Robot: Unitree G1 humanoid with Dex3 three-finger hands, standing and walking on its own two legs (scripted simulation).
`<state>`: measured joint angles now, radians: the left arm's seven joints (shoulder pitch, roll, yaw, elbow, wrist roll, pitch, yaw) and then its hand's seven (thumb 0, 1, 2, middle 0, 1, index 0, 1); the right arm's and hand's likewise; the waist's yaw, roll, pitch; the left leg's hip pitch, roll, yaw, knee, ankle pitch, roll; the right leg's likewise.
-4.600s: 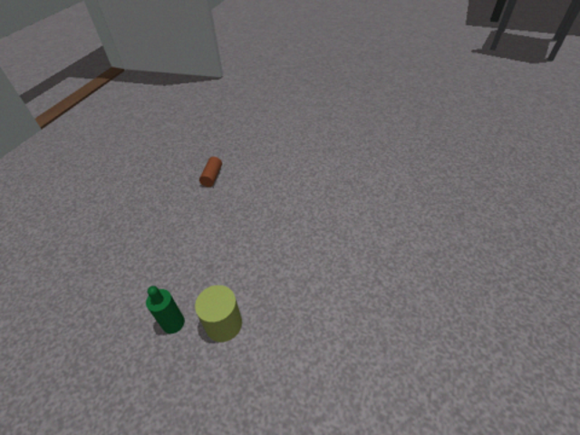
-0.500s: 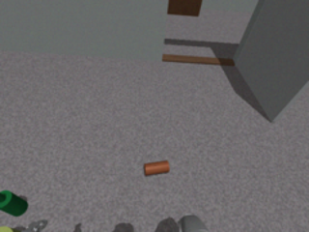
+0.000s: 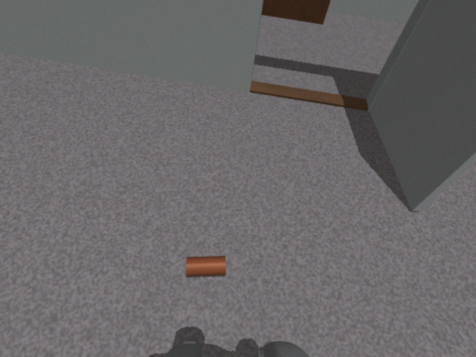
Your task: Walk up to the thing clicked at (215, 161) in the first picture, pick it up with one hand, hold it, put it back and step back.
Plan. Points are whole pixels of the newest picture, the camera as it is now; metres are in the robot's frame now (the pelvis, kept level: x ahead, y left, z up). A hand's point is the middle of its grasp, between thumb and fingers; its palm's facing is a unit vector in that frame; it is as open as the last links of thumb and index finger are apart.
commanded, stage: walk up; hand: left
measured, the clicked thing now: (206, 266) +0.53 +0.10 -0.71
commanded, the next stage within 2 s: none
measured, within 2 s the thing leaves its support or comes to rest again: neither
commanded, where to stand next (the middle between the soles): +0.14 -0.15 m, yaw +4 degrees
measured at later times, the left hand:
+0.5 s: hand out of the picture +0.10 +0.07 -0.14, palm faces +0.01 -0.92 -0.39, open 7.4 cm
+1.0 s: hand out of the picture +0.12 +0.14 -0.14, palm faces +0.11 -0.88 -0.45, open 7.4 cm
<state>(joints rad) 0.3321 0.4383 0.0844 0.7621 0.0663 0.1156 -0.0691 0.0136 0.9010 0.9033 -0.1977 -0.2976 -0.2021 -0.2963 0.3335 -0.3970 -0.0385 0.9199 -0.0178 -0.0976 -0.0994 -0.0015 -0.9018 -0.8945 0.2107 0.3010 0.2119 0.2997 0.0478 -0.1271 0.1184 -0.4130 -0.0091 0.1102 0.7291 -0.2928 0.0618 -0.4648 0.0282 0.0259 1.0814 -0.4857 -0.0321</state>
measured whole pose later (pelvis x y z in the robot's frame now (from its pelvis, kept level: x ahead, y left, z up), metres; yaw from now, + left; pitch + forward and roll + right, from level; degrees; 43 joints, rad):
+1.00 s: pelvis +0.08 -0.17 +0.00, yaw +7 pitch -2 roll -1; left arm 0.18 0.45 0.03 0.89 -0.02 0.00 0.04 0.01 0.90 0.90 -0.20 -0.30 -0.20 -0.30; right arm 0.07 -0.38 -0.04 0.86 0.00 0.01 0.01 0.00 -0.91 -0.90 0.20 0.30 0.21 0.30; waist 0.03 0.01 0.17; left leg -0.41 0.00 -0.03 0.78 -0.33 0.02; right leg -0.45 -0.07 0.01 1.07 -0.58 -0.01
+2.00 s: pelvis +0.07 -0.16 +0.04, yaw +4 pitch -2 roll +0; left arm 0.07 0.36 0.00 1.14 0.00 -0.01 -0.02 0.01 0.90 0.90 -0.20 -0.30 -0.20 -0.30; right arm 0.03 -0.35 -0.01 1.14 0.00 -0.01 0.02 0.00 -0.91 -0.90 0.20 0.30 0.20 0.30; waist 0.01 -0.01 0.06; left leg -0.18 0.02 0.02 0.37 -0.15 -0.01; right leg -0.16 -0.04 0.01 0.35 -0.16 0.04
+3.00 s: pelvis +0.09 -0.17 +0.04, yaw +5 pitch -2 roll +0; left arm 0.09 0.35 0.01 1.12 0.01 -0.01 -0.01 0.01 0.90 0.90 -0.20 -0.30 -0.20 -0.30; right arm 0.07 -0.34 -0.01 1.15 -0.01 0.00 0.01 0.00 -0.91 -0.90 0.20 0.30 0.20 0.30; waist -0.01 -0.01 0.05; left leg -0.12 0.02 0.01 0.32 -0.16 -0.02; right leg -0.10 -0.03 0.01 0.32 -0.18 0.03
